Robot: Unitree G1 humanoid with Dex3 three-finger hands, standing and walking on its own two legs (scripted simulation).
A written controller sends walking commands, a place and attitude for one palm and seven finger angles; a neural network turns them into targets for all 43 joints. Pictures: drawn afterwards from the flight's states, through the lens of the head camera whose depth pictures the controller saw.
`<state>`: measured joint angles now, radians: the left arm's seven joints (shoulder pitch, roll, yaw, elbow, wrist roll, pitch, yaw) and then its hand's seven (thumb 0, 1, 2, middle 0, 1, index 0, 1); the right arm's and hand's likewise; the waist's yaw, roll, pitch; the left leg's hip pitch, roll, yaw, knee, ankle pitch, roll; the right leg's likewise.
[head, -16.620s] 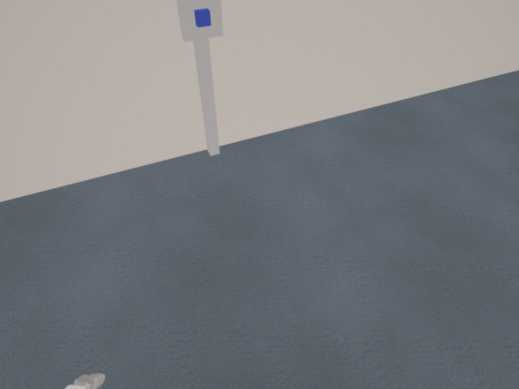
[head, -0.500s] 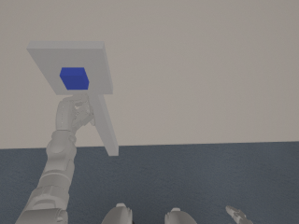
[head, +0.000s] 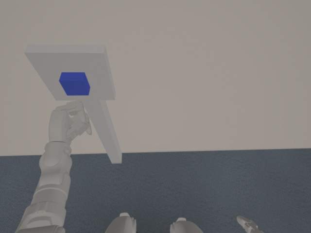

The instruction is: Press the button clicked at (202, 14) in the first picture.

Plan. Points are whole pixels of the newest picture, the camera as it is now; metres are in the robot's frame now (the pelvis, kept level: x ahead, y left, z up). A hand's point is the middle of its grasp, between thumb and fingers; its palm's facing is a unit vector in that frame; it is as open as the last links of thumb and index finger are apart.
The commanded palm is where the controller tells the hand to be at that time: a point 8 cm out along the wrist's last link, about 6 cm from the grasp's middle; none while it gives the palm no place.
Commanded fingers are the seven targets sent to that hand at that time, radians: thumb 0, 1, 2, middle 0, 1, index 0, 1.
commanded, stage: press the button with the knuckle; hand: left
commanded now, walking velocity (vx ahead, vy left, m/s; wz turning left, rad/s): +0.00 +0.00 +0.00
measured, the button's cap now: (75, 83) +0.48 +0.22 +0.08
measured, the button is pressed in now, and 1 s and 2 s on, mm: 0 10 0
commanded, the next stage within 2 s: hold the button down briefly in 1.04 s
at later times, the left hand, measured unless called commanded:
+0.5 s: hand (88, 108) +0.43 +0.19 +0.04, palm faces +0.06 -1.00 -0.01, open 3.1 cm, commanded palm +0.40 +0.24 +0.05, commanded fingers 0.00 0.90 0.90 -1.30 -1.50 -1.30 -1.50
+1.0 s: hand (87, 103) +0.44 +0.19 +0.04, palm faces +0.07 -1.00 -0.03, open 3.6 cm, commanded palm +0.44 +0.23 +0.05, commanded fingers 0.00 0.90 0.90 -1.30 -1.50 -1.30 -1.50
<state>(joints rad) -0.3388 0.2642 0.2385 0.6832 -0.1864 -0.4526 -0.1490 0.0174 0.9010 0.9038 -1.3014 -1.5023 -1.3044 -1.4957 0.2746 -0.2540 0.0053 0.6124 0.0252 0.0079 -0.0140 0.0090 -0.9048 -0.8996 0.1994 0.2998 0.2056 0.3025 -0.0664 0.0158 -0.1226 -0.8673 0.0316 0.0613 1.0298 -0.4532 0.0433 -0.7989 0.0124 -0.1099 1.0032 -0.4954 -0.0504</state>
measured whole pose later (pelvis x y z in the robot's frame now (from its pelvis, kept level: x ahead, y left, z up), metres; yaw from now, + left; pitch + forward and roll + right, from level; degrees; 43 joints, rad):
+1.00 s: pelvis -0.02 +0.01 -0.01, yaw +0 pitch +20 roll -3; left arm -0.74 0.37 0.30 1.10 -0.12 -0.53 -0.13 0.05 0.87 0.91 -1.30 -1.50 -1.51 -1.50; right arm 0.31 -0.26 0.03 0.67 0.00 0.03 -0.01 0.01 -0.90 -0.90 0.20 0.30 0.21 0.30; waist -0.13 0.02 -0.12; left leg -1.01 0.03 0.04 1.10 -0.44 0.06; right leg -0.92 0.01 -0.13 1.05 -0.48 -0.04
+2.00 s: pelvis -0.01 +0.01 +0.00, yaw +0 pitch +18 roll -3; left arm -0.54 0.30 0.25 0.89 -0.15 -0.48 -0.11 0.04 0.91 0.90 -1.30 -1.50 -1.39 -1.50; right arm 0.32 -0.25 0.02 0.62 0.01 0.05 0.01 0.01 -0.90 -0.90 0.20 0.30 0.21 0.30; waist -0.10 0.03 -0.13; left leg -0.93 0.03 0.06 1.05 -0.45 0.06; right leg -0.85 0.02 -0.11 1.01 -0.48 -0.04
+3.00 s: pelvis +0.01 -0.01 +0.03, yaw +1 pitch +8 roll -1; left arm 0.15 0.26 0.19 0.12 -0.28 -0.27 -0.18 0.02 0.90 0.90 -1.30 -1.50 -1.30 -1.50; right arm 0.26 -0.28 0.01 0.55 0.07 -0.05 -0.06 0.01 -0.90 -0.90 0.20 0.30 0.20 0.30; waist -0.03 0.06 -0.11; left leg -0.58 0.02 0.04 0.83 -0.39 0.03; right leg -0.50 0.03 -0.11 0.79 -0.44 -0.06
